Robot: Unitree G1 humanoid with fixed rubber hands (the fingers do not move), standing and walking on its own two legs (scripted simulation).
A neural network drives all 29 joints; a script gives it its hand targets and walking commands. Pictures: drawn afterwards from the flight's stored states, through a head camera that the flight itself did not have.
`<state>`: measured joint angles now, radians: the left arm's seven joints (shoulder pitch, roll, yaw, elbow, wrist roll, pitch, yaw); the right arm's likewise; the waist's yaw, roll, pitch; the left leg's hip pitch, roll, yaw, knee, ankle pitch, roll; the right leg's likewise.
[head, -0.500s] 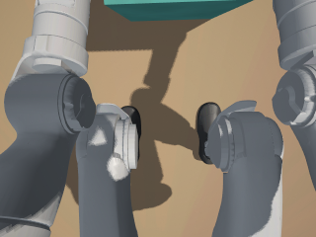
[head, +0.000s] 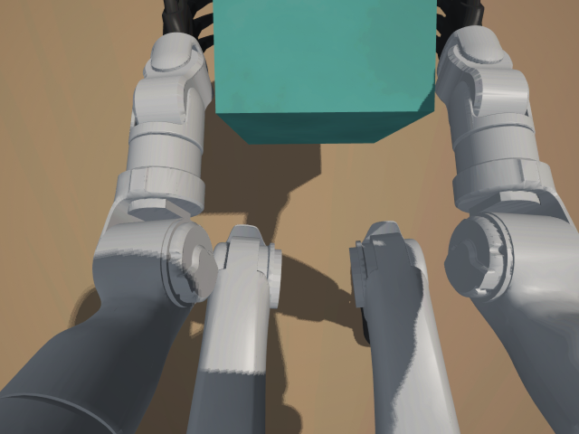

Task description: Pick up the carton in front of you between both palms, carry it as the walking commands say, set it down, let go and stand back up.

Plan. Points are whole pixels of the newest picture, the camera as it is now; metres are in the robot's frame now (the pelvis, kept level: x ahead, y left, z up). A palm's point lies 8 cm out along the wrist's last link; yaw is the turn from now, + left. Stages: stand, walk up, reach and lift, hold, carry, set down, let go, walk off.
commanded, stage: reach and lift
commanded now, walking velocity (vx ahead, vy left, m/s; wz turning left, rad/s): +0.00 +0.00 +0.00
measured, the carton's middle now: (315, 54) +0.55 -0.01 -0.15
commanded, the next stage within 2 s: none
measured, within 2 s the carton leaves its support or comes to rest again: neither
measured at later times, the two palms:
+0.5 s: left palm (104, 6) +0.49 +0.14 +0.07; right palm (551, 0) +0.49 -0.16 +0.07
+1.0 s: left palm out of the picture +0.44 +0.15 +0.23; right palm out of the picture +0.43 -0.16 +0.22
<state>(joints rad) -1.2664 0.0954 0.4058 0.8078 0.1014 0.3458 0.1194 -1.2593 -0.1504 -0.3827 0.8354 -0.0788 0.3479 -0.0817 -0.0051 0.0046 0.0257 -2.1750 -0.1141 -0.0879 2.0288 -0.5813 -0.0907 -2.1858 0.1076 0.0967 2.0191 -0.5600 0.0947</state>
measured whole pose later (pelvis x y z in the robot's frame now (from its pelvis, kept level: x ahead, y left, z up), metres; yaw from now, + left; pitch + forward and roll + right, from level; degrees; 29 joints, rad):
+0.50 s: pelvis +0.00 +0.00 +0.12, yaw +0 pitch +42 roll +0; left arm -1.04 -0.02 0.49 0.65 0.23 0.42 0.04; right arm -1.03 -0.01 -0.47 0.66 -0.22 0.44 -0.03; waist 0.00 0.01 -0.17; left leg -1.87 -0.11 -0.11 1.61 -0.48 -0.07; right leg -1.88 0.10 0.12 1.60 -0.46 0.08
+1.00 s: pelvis +0.05 +0.00 +0.26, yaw -1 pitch +27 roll +0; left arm -0.60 -0.12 0.40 0.58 0.23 0.36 0.04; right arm -0.60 0.09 -0.39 0.62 -0.21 0.37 -0.02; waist 0.00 0.00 -0.21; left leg -1.17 -0.08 -0.12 1.12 -0.42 -0.04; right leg -1.18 0.08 0.14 1.11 -0.41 0.05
